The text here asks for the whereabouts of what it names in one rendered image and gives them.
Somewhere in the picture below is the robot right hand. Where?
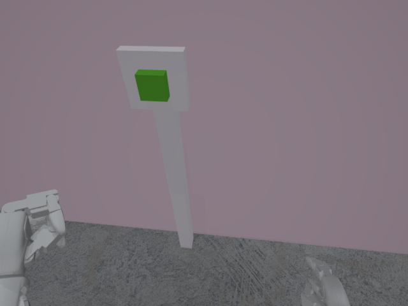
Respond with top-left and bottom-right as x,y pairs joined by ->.
301,256 -> 350,306

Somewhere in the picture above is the panel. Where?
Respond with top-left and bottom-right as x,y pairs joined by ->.
116,46 -> 194,249

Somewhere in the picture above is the robot left hand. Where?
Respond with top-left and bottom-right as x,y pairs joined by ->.
0,189 -> 66,276

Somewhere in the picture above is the left robot forearm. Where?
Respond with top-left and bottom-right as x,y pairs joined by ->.
0,274 -> 31,306

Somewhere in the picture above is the button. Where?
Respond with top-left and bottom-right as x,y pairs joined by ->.
135,69 -> 170,102

